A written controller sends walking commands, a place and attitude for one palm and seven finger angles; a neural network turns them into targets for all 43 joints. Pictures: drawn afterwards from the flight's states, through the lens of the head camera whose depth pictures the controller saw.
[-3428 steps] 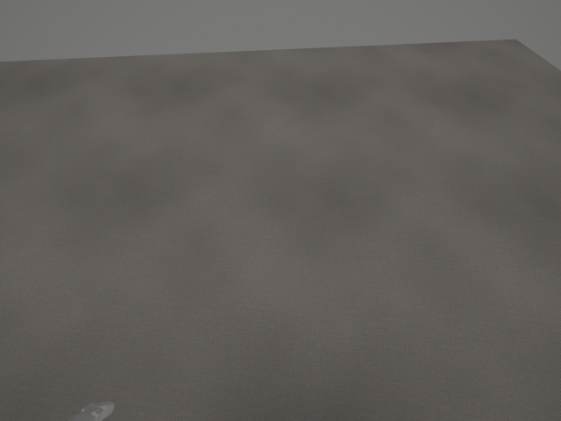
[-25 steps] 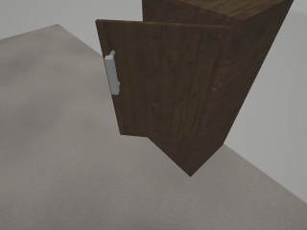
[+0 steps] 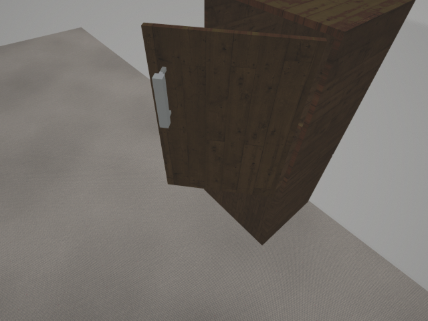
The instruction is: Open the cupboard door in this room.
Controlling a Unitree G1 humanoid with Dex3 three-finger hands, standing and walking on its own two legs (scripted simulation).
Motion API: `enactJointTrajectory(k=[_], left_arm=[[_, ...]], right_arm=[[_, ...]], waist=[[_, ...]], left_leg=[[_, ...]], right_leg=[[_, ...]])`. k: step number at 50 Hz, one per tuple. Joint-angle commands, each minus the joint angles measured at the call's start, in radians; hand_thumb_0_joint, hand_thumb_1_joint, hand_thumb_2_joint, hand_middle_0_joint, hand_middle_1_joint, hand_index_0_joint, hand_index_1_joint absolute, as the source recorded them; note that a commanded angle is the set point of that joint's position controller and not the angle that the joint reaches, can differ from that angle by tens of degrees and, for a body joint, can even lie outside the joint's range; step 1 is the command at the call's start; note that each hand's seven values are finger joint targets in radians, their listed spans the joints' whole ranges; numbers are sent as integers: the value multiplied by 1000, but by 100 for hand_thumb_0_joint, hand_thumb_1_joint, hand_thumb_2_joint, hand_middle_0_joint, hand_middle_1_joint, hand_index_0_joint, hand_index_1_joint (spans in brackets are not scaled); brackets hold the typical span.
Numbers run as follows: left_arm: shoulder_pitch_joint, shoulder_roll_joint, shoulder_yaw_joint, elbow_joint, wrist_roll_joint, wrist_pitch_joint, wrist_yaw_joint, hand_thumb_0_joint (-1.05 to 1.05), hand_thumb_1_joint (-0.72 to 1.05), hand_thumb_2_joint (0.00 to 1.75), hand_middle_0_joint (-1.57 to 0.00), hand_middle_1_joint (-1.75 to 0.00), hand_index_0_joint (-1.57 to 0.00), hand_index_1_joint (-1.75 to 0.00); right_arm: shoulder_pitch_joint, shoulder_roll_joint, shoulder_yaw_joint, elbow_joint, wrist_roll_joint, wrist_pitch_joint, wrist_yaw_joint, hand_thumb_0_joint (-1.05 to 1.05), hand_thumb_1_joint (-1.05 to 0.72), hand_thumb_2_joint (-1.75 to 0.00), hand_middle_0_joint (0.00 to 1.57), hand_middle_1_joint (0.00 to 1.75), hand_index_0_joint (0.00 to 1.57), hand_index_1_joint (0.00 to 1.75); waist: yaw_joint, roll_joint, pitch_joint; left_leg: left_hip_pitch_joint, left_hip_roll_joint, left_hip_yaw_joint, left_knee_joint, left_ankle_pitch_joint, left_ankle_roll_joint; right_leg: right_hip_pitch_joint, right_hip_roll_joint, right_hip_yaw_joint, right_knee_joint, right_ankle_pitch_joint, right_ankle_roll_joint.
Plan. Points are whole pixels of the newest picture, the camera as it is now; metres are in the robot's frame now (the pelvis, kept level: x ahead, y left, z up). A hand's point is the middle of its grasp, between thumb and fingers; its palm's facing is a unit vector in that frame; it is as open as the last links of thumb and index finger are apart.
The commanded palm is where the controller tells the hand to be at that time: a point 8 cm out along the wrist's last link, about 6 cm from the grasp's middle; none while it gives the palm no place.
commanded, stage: look again from close up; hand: left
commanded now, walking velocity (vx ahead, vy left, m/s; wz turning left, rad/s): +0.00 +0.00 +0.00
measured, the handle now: (164, 97) +0.63 +0.17 +0.08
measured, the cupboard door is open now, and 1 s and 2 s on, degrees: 41 41 41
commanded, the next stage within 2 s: raise the hand with hooked fingers in 0.48 s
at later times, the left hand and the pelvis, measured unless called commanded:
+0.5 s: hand out of the picture -0.01 +0.16 -0.18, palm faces +0.02 -0.99 -0.17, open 7.4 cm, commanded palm none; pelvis +0.00 +0.00 +0.00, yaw +0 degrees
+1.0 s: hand (132, 295) +0.18 +0.16 -0.04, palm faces -0.07 -1.00 +0.01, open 8.6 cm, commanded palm +0.14 +0.24 -0.03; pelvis -0.01 -0.02 -0.07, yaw +2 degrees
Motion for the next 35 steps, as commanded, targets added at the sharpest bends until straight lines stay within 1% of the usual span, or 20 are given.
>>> enactJointTrajectory(k=[1,3,6,7,10,12,15,18,19,20,22,24,28,29,30,31,32,33,34,35], left_arm=[[52,100,16,-33,0,-13,5,0,90,90,-20,-30,-20,-30],[56,99,16,-35,1,-15,6,0,90,90,-20,-30,-20,-30],[58,88,14,-33,1,-14,6,0,90,90,-20,-30,-20,-30],[62,90,15,-35,3,-14,7,0,90,90,-20,-30,-20,-30],[62,84,16,-36,2,-15,7,0,90,90,-20,-30,-20,-30],[63,82,17,-36,3,-16,8,0,90,90,-20,-30,-20,-30],[67,78,17,-36,1,-16,8,0,90,90,-20,-30,-20,-30],[68,75,17,-35,3,-15,8,0,90,90,-20,-30,-20,-30],[72,72,17,-34,2,-15,8,0,90,90,-20,-30,-20,-30],[71,72,17,-34,1,-15,8,0,90,90,-20,-30,-20,-30],[74,70,17,-34,3,-16,9,0,90,90,-20,-30,-20,-30],[75,66,18,-35,1,-16,9,0,90,90,-20,-30,-20,-30],[83,63,17,-33,2,-17,9,0,90,90,-20,-30,-20,-30],[112,79,11,-2,17,-26,45,0,90,90,-20,-30,-20,-30],[-606,286,97,-1560,-213,-234,24,0,88,89,-20,-32,-20,-32],[-242,241,110,-1330,-137,-187,77,0,85,88,-20,-33,-20,-33],[41,40,-1,-1138,-147,-54,108,0,83,87,-21,-34,-21,-34],[43,-75,-79,-1139,-181,-33,94,0,81,86,-21,-36,-21,-36],[-1,-36,-67,-1231,-207,-78,78,0,78,85,-21,-37,-21,-37],[-1,10,-39,-1224,-197,-123,64,0,76,84,-21,-39,-21,-39]], right_arm=[[40,-104,-22,-30,0,-11,-6,0,-90,-90,20,30,20,30],[42,-100,-22,-29,0,-12,-6,0,-90,-90,20,30,20,30],[39,-95,-21,-28,0,-11,-6,0,-90,-90,20,30,20,30],[40,-91,-21,-27,1,-11,-6,0,-90,-90,20,30,20,30],[43,-88,-21,-24,0,-12,-6,0,-90,-90,20,30,20,30],[48,-83,-21,-24,0,-14,-7,0,-90,-90,20,30,20,30],[48,-82,-19,-22,0,-15,-8,0,-90,-90,20,30,20,30],[47,-77,-19,-19,1,-13,-8,0,-90,-90,20,30,20,30],[48,-76,-19,-20,0,-12,-8,0,-90,-90,20,30,20,30],[48,-75,-18,-19,0,-12,-8,0,-90,-90,20,30,20,30],[55,-70,-19,-17,1,-11,-8,0,-90,-90,20,30,20,30],[57,-70,-19,-16,0,-13,-9,0,-90,-90,20,30,20,30],[59,-65,-19,-13,1,-11,-8,0,-90,-90,20,30,20,30],[-33,-109,-17,-85,4,-16,1,0,-90,-90,20,30,20,30],[-17,-281,-34,-473,50,-150,-45,0,-90,-90,20,30,20,30],[-100,-201,-6,-411,58,-252,-74,0,-90,-90,20,30,20,30],[-94,-147,-20,-414,71,-285,-67,0,-90,-90,20,30,20,30],[-61,-170,-20,-401,86,-301,-68,0,-90,-90,20,30,20,30],[-86,-203,-27,-455,85,-324,-74,0,-90,-90,20,30,20,30],[-85,-230,-38,-472,70,-339,-74,0,-90,-90,20,30,20,30]], waist=[[3,16,57],[4,5,51],[4,13,64],[6,7,65],[5,0,59],[6,6,40],[6,11,35],[8,5,62],[6,12,54],[7,11,62],[7,-4,61],[6,16,43],[7,-4,61],[33,51,96],[-111,200,-408],[-8,262,-396],[-28,191,-188],[-44,95,-49],[-55,64,21],[-75,-17,15]], left_leg=[[-42,113,-126,-120,-44,-1],[-34,113,-120,-109,-10,-1],[-38,113,-120,-116,-27,-3],[-39,114,-120,-114,-21,-2],[-35,113,-121,-116,-10,-3],[-25,116,-119,-110,27,-1],[-20,115,-118,-110,36,-2],[-35,115,-115,-114,21,-2],[-29,113,-115,-112,19,-4],[-30,112,-115,-115,10,-3],[-28,114,-116,-112,19,-3],[-20,115,-114,-112,32,-3],[-26,112,-110,-112,18,-4],[-77,127,-74,71,104,-30],[203,6,-88,-25,71,-18],[161,39,-72,-42,52,-14],[-9,57,-123,-77,-108,-39],[-87,43,-125,-63,-187,-29],[-115,31,-142,-25,-223,-19],[-145,21,-143,25,-239,-16]], right_leg=[[-40,-85,102,-96,0,-34],[-36,-87,100,-94,26,-33],[-48,-84,103,-96,15,-32],[-43,-84,100,-98,21,-31],[-41,-86,98,-95,29,-30],[-25,-85,94,-90,58,-30],[-24,-87,95,-88,63,-31],[-31,-85,96,-94,54,-30],[-32,-86,98,-97,49,-31],[-37,-87,98,-98,44,-31],[-33,-84,95,-99,50,-31],[-26,-85,96,-94,61,-31],[-35,-86,98,-103,51,-32],[-74,-115,119,-83,212,-29],[38,-7,29,-4,139,-24],[9,20,-5,70,22,-50],[-102,20,-48,75,-75,-33],[-146,27,-53,59,-78,-25],[-185,27,-51,48,-136,-18],[-240,26,-46,49,-201,-14]])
